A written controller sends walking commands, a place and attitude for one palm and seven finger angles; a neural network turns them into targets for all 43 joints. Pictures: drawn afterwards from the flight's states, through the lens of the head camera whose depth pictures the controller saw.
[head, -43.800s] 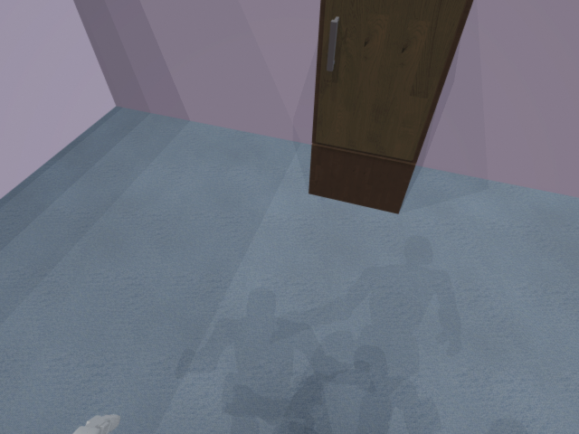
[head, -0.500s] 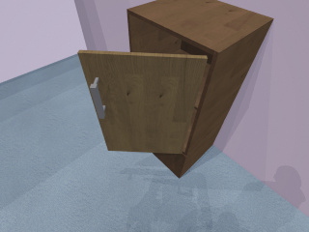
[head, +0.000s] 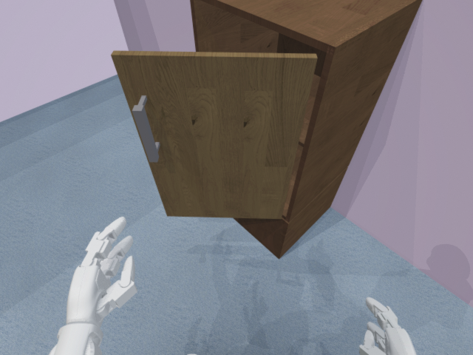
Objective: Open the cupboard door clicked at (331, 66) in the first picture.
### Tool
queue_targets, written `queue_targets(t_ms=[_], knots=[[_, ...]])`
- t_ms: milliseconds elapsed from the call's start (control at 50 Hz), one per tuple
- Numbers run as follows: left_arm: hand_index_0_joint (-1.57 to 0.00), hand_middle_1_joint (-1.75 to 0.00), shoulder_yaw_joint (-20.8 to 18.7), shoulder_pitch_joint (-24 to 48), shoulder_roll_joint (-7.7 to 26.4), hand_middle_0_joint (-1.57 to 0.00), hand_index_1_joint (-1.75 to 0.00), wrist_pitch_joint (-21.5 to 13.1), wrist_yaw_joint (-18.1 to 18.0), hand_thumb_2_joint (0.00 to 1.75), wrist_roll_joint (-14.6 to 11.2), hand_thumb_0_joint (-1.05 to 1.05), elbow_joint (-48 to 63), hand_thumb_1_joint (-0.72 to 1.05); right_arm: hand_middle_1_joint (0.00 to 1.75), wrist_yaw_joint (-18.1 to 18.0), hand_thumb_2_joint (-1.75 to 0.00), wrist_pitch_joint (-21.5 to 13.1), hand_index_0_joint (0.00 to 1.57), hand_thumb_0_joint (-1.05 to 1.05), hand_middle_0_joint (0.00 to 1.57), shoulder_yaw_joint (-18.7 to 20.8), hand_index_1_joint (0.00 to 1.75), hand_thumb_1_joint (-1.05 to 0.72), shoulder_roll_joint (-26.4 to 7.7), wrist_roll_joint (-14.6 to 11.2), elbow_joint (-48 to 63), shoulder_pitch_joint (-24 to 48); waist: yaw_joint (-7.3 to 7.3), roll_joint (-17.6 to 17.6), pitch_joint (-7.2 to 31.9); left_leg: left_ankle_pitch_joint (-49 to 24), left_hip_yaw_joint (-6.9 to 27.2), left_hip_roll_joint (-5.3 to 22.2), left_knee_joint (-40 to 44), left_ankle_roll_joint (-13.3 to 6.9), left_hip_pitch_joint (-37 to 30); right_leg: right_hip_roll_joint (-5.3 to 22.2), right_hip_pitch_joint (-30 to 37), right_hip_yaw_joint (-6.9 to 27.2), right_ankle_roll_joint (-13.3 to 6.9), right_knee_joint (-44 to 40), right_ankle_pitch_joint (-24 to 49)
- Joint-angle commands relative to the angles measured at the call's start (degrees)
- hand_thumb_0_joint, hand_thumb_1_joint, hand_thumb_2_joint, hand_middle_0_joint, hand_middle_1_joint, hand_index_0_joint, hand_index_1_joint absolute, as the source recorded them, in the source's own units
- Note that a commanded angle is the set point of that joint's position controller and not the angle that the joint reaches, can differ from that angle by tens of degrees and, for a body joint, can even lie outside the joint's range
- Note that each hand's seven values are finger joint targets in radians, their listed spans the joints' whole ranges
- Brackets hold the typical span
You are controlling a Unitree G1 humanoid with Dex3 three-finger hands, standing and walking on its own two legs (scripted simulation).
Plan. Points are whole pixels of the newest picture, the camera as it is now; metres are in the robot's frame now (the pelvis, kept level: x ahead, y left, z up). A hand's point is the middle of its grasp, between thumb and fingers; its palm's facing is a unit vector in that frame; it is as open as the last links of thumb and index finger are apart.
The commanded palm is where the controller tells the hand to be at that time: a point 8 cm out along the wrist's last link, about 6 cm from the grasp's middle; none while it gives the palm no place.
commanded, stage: raise the hand with hooked fingers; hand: left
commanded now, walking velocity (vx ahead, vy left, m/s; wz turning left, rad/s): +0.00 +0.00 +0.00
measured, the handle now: (148, 130) +0.59 +0.23 +0.03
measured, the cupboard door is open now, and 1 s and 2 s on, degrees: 44 44 44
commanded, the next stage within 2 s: move the hooked fingers beside the handle in 1.84 s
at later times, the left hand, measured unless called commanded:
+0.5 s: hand (108, 302) +0.21 +0.22 +0.00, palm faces -0.03 -1.00 -0.02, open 10.6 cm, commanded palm +0.18 +0.28 +0.01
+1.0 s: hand (75, 273) +0.24 +0.27 +0.03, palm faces +0.02 -1.00 -0.05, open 13.4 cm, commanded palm +0.22 +0.33 +0.03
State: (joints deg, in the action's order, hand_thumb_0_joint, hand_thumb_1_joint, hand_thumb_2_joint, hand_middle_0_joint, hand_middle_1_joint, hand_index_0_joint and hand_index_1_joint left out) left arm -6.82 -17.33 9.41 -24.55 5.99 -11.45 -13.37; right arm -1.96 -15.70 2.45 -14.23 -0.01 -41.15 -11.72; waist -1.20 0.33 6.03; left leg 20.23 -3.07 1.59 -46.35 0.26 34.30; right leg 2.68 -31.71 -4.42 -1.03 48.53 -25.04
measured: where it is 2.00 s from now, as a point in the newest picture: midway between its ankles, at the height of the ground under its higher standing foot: outside the picture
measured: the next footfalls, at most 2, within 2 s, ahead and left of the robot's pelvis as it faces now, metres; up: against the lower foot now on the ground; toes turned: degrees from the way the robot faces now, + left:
none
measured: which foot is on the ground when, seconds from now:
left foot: down 0.00-1.00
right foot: down 0.00-1.00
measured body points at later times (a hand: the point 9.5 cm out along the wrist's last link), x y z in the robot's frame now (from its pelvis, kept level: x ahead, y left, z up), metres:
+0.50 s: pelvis -0.03 +0.01 -0.05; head +0.03 +0.01 +0.40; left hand +0.20 +0.27 +0.00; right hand +0.13 -0.22 -0.14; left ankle +0.03 +0.12 -0.70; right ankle -0.01 -0.10 -0.70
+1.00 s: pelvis -0.02 +0.03 -0.03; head +0.04 +0.05 +0.42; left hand +0.24 +0.32 +0.03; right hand +0.16 -0.21 -0.09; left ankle +0.03 +0.12 -0.70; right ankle -0.01 -0.10 -0.70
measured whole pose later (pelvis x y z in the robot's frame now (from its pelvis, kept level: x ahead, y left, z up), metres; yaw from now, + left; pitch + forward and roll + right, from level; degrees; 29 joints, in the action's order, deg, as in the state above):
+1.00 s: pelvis -0.02 +0.03 -0.03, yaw +0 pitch +11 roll -3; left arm -18.0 -8.4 19.0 -18.6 21.2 -17.7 -12.0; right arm -4.0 -13.0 -2.2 -14.6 -1.6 -31.1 -14.1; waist -0.2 0.9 5.1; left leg 24.4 -1.1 2.1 -58.4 -2.1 45.1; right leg 2.1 -39.3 -5.4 1.0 55.0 -26.3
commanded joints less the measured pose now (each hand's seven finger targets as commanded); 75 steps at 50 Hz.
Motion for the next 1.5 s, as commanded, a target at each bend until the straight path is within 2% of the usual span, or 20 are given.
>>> queue_targets(t_ms=[0,60,100,160,180,240,300,380,420,480,540,580,640,680,760,920,1300,1340,1400,1480], knots=[[-0.22,-0.51,-8.90,-12.33,8.13,-0.22,-0.51,-14.74,14.15,0.76,-3.64,0.00,1.12,0.57,0.30,1.98,-0.90,-2.33,0.20,0.00,0.20,3.78,0.30,-0.90,-7.21,-0.86,13.92,5.55,6.05,-2.93,10.01,-7.42,1.35,-3.15,-8.40,0.21,8.26,-1.24,-4.47,4.01,-0.95,4.52,11.55],[-0.23,-0.55,-9.96,-7.11,9.56,-0.23,-0.55,-10.11,14.82,0.73,-6.41,0.00,10.70,0.50,0.30,0.91,-0.90,-0.30,0.20,0.00,0.20,3.36,0.30,-0.90,-6.82,-1.91,20.19,7.77,5.60,-1.05,12.86,-2.13,0.15,-3.40,-9.99,-0.83,10.34,-1.21,-5.41,6.79,-0.03,2.97,1.82],[-0.23,-0.58,-10.31,-1.16,10.92,-0.23,-0.58,-7.53,12.68,0.71,-6.81,0.00,18.60,0.46,0.30,0.06,-0.90,1.02,0.20,0.00,0.20,2.99,0.30,-0.90,-6.34,-1.96,21.42,6.27,3.95,0.38,13.19,-0.62,1.02,-2.63,-11.35,-1.36,10.46,-1.49,-7.12,8.33,0.30,2.15,-1.45],[-0.24,-0.63,-9.11,4.58,11.28,-0.24,-0.63,-8.15,9.36,0.68,-5.14,0.00,27.44,0.39,0.30,-1.46,-0.90,1.46,0.20,0.00,0.20,2.34,0.30,-0.90,-5.56,-1.54,20.07,2.84,0.98,4.24,13.33,-2.22,2.50,-1.17,-12.60,-2.03,8.05,-2.30,-9.57,7.62,0.19,2.35,1.32],[-0.24,-0.64,-7.98,8.27,12.02,-0.24,-0.64,-8.69,9.22,0.67,-4.72,0.00,29.46,0.36,0.30,-1.93,-0.90,1.47,0.20,0.00,0.20,1.83,0.30,-0.90,-5.90,-1.26,19.39,1.94,-0.81,2.52,12.58,-2.31,3.37,-0.64,-13.45,-2.23,8.24,-2.99,-11.25,6.93,0.14,3.36,1.89],[-0.24,-0.69,-5.86,8.25,10.77,-0.24,-0.69,-8.65,11.20,0.64,-4.69,0.00,25.82,0.29,0.30,-2.74,-0.90,0.45,0.20,0.00,0.20,1.00,0.30,-0.90,-6.14,-1.24,17.10,1.47,-2.01,4.14,11.09,-1.18,4.27,-0.35,-14.09,-2.08,9.08,-3.34,-13.57,5.88,0.06,3.37,0.75],[-0.25,-0.74,-7.45,7.31,12.52,-0.25,-0.74,-4.97,14.62,0.61,-6.27,0.00,20.07,0.22,0.30,-3.32,-0.90,-0.21,0.20,0.00,0.20,0.39,0.30,-0.90,-6.99,-1.71,16.34,1.82,-1.20,3.24,11.19,0.36,4.90,-0.47,-12.98,-1.95,10.03,-3.46,-12.43,5.51,0.00,2.34,-1.88],[-0.25,-0.80,-12.53,3.26,15.05,-0.25,-0.80,1.62,16.00,0.57,-8.40,0.00,14.93,0.13,0.30,-3.60,-0.90,-0.13,0.20,0.00,0.20,0.29,0.30,-0.90,-6.90,-2.28,16.78,2.83,1.70,1.63,12.99,-0.61,5.04,-0.81,-10.01,-1.80,9.41,-3.24,-7.77,5.33,0.14,0.36,-2.76],[-0.26,-0.82,-13.93,4.18,15.49,-0.26,-0.82,2.42,15.22,0.55,-8.79,0.00,17.42,0.08,0.30,-3.40,-0.90,-0.10,0.20,0.00,0.20,0.24,0.30,-0.90,-6.65,-2.14,17.07,2.63,2.17,1.98,14.76,-1.74,4.80,-0.98,-8.76,-1.83,8.00,-2.84,-6.28,4.79,0.41,0.06,-1.60],[-0.26,-0.87,-15.33,5.18,16.38,-0.26,-0.87,1.52,13.35,0.52,-8.77,0.00,16.47,0.01,0.30,-3.24,-0.90,-0.21,0.20,0.00,0.20,0.04,0.30,-0.90,-6.61,-1.81,16.74,2.37,2.43,0.71,12.10,-1.18,5.44,-0.79,-7.10,-1.64,7.84,-3.33,-7.17,3.47,0.05,0.18,-2.87],[-0.27,-0.92,-13.81,6.01,15.03,-0.27,-0.92,-0.76,12.63,0.49,-8.00,0.00,16.74,-0.06,0.30,-2.87,-0.90,-0.76,0.20,0.00,0.20,0.18,0.30,-0.90,-7.06,-1.70,16.34,0.95,1.64,2.38,11.90,-0.65,5.36,-0.85,-5.77,-1.64,5.74,-3.42,-8.97,2.09,0.05,0.69,-1.97],[-0.27,-0.94,-13.43,6.71,15.09,-0.27,-0.94,-1.37,13.07,0.47,-8.11,0.00,15.58,-0.10,0.30,-2.87,-0.90,-0.99,0.20,0.00,0.20,0.36,0.30,-0.90,-7.68,-1.78,16.12,0.35,1.17,0.76,10.89,0.01,5.55,-0.76,-5.27,-1.72,5.40,-3.71,-9.40,1.60,0.00,0.65,-1.90],[-0.28,-0.99,-13.31,7.73,15.75,-0.28,-0.99,-1.50,13.53,0.44,-7.62,0.00,16.19,-0.17,0.30,-2.76,-0.90,-1.21,0.20,0.00,0.20,0.39,0.30,-0.90,-8.29,-1.92,16.19,-0.57,0.98,3.56,11.61,0.42,5.75,-0.75,-3.57,-1.51,3.12,-3.61,-9.62,0.62,-0.13,0.86,-0.93],[-0.28,-1.02,-14.01,8.82,16.82,-0.28,-1.02,-0.81,13.71,0.42,-7.75,0.00,15.21,-0.22,0.30,-2.85,-0.90,-0.99,0.20,0.00,0.20,0.32,0.30,-0.90,-8.79,-1.99,16.35,-0.86,0.91,3.02,10.40,1.43,6.28,-0.68,-2.52,-1.45,2.98,-3.94,-9.55,0.27,-0.30,0.72,-1.10],[-0.29,-1.08,-15.01,10.60,18.28,-0.29,-1.08,-0.51,13.34,0.38,-7.60,0.00,17.56,-0.31,0.30,-2.88,-0.90,-0.91,0.20,0.00,0.20,0.15,0.30,-0.90,-9.11,-2.01,16.73,-1.48,1.19,6.31,12.41,-0.91,6.82,-0.46,-0.97,-1.07,-1.06,-3.93,-8.63,-0.48,-0.48,0.87,1.81],[-0.30,-1.20,-15.84,16.29,19.75,-0.30,-1.20,2.44,15.09,0.30,-7.63,0.00,12.69,-0.50,0.30,-2.91,-0.90,0.28,0.20,0.00,0.20,-0.51,0.30,-0.90,-9.63,-2.11,17.02,-2.10,0.47,5.75,10.79,-1.91,7.43,-0.28,0.75,-0.63,-3.48,-4.39,-7.74,-0.99,-0.43,-0.56,3.82],[-0.30,-1.20,-23.82,29.44,29.81,-0.30,-1.20,4.80,22.41,0.30,-9.87,0.00,2.46,-0.50,0.30,-3.53,-0.90,1.43,0.20,0.00,0.20,-1.10,0.30,-0.90,-10.57,-2.15,15.92,-3.67,0.89,6.09,14.54,-10.87,5.58,-0.95,0.57,-1.03,-7.04,-4.63,-2.06,0.43,-0.63,-3.41,11.56],[-0.30,-1.20,-22.53,28.51,27.58,-0.30,-1.20,5.08,23.17,0.30,-10.46,0.00,-0.02,-0.50,0.30,-3.56,-0.90,1.60,0.20,0.00,0.20,-0.91,0.30,-0.90,-10.43,-2.42,15.78,-3.82,0.65,4.35,13.19,-11.03,5.29,-0.94,0.73,-1.16,-6.74,-4.68,-2.21,0.30,-0.45,-3.87,12.23],[-0.30,-1.20,-22.42,27.04,27.39,-0.30,-1.20,5.15,23.93,0.30,-10.79,0.00,-0.53,-0.50,0.30,-3.05,-0.90,1.60,0.20,0.00,0.20,-0.75,0.30,-0.90,-10.50,-2.34,16.13,-4.17,1.24,5.47,14.19,-12.82,4.82,-1.18,0.36,-1.27,-6.48,-4.52,-0.83,0.72,-0.56,-3.72,14.43],[-0.30,-1.20,-23.13,27.70,28.69,-0.30,-1.20,4.68,23.26,0.30,-10.43,0.00,-0.61,-0.50,0.30,-2.77,-0.90,2.10,0.20,0.00,0.20,-0.43,0.30,-0.90,-10.84,-2.32,16.38,-4.53,0.90,3.56,12.29,-11.22,4.66,-1.16,0.34,-1.44,-5.06,-4.68,-1.37,0.90,-0.51,-3.91,13.13]])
